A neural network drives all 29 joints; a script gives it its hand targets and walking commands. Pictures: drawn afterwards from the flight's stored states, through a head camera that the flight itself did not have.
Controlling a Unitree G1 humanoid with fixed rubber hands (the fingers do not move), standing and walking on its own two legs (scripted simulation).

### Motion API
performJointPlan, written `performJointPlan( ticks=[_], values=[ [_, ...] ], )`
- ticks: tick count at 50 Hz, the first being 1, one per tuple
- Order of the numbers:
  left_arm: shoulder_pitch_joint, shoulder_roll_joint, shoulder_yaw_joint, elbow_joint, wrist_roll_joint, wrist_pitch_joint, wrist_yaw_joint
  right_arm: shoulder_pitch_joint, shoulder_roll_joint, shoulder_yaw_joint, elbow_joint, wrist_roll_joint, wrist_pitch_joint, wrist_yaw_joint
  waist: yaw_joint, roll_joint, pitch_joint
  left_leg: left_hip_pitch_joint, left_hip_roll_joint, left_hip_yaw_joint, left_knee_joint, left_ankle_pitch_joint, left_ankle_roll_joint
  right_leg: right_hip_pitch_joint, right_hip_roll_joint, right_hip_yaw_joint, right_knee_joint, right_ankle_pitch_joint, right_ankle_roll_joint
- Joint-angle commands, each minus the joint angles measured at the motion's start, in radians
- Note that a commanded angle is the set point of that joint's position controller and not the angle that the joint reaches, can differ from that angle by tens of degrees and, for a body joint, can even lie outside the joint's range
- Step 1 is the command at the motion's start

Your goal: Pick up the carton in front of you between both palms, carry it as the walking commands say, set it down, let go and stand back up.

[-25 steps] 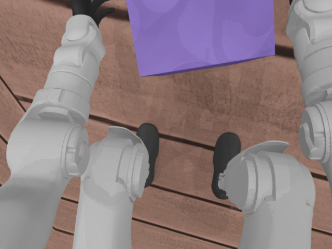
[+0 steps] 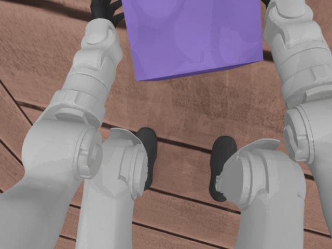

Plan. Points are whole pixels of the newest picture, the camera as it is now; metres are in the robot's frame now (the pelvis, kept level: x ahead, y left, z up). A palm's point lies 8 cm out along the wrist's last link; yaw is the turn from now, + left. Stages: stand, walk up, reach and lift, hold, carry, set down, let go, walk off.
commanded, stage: reach and lift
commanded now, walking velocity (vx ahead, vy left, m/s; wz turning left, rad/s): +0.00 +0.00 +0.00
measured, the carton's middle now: (189, 26) +0.53 -0.01 -0.25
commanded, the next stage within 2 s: none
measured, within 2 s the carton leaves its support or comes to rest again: leaves its support in 0.28 s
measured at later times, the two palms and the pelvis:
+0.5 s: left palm (96, 9) +0.52 +0.12 -0.09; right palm out of the picture +0.53 -0.18 -0.10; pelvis +0.01 +0.01 +0.00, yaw -4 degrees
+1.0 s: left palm out of the picture +0.49 +0.12 +0.08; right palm out of the picture +0.49 -0.18 +0.07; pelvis +0.01 +0.01 +0.13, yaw -5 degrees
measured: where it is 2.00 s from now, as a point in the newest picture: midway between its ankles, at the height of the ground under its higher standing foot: (180, 174)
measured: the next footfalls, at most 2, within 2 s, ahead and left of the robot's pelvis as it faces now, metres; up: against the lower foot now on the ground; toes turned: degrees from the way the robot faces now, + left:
none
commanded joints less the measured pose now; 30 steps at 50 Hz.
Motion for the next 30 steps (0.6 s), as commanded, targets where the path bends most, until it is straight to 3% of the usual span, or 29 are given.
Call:
performJointPlan(
  ticks=[1,5,9,13,17,20,24,28,30],
  values=[
    [-0.234,-0.204,-0.037,-0.110,0.016,-0.016,-0.043,-0.340,0.190,0.050,-0.112,-0.003,-0.015,0.038,0.001,-0.159,-1.088,0.524,-0.057,0.058,-0.128,0.248,-0.011,0.602,0.049,0.007,-0.194,0.208,0.007],
    [-0.454,-0.647,-0.056,-0.143,0.096,0.034,-0.169,-0.456,0.688,0.074,-0.114,-0.067,0.033,0.156,-0.015,-0.166,-1.050,0.470,-0.091,0.065,-0.100,0.228,0.002,0.569,0.086,-0.007,-0.176,0.209,0.001],
    [-0.515,-0.820,-0.049,-0.223,0.130,0.088,-0.256,-0.387,0.891,0.001,-0.157,-0.130,0.076,0.224,-0.027,-0.170,-1.061,0.438,-0.106,0.083,-0.074,0.219,0.000,0.574,0.111,-0.035,-0.163,0.237,-0.010],
    [-0.531,-0.957,-0.103,-0.319,0.078,0.121,-0.289,-0.407,1.013,0.020,-0.295,-0.102,0.095,0.241,-0.024,-0.164,-1.276,0.498,-0.112,0.103,-0.055,0.306,-0.002,0.688,0.121,-0.052,-0.137,0.341,-0.010],
    [-0.505,-1.073,-0.187,-0.446,0.035,0.165,-0.294,-0.459,1.122,0.115,-0.524,-0.042,0.120,0.234,-0.026,-0.201,-1.595,0.590,-0.118,0.113,-0.063,0.407,0.000,0.873,0.134,-0.076,-0.138,0.472,0.006],
    [-0.501,-1.113,-0.241,-0.539,0.039,0.209,-0.305,-0.429,1.203,0.148,-0.648,-0.047,0.163,0.227,-0.030,-0.229,-1.751,0.579,-0.126,0.116,-0.096,0.417,-0.001,0.996,0.143,-0.087,-0.161,0.536,0.018],
    [-0.507,-1.119,-0.293,-0.643,0.100,0.253,-0.313,-0.308,1.310,0.130,-0.645,-0.091,0.233,0.230,-0.017,-0.217,-1.717,0.575,-0.134,0.117,-0.172,0.320,0.005,0.917,0.163,-0.101,-0.236,0.418,0.029],
    [-0.428,-1.120,-0.203,-0.552,0.220,0.299,-0.322,-0.187,1.375,0.027,-0.473,-0.172,0.283,0.257,0.030,-0.187,-1.436,0.533,-0.128,0.111,-0.275,0.133,0.023,0.709,0.171,-0.100,-0.345,0.169,0.023],
    [-0.395,-1.120,-0.134,-0.495,0.281,0.315,-0.331,-0.163,1.372,-0.055,-0.399,-0.227,0.294,0.272,0.036,-0.174,-1.329,0.510,-0.123,0.106,-0.323,0.066,0.029,0.652,0.175,-0.095,-0.393,0.083,0.017]
  ],
)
